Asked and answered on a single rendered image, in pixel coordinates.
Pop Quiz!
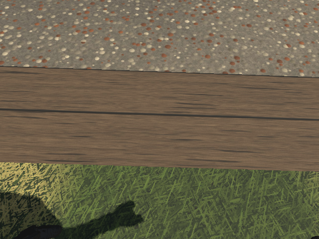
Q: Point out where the left robot hand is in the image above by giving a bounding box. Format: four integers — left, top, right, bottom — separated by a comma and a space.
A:
13, 225, 62, 239

